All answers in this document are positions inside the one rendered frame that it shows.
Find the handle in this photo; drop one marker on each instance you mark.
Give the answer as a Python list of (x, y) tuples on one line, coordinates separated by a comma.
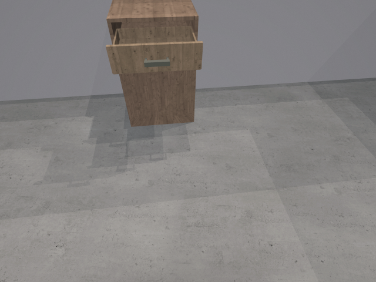
[(155, 63)]

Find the drawer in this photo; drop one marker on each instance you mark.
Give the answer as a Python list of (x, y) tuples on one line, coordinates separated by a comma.
[(132, 45)]

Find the cabinet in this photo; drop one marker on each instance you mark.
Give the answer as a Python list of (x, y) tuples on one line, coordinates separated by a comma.
[(156, 98)]

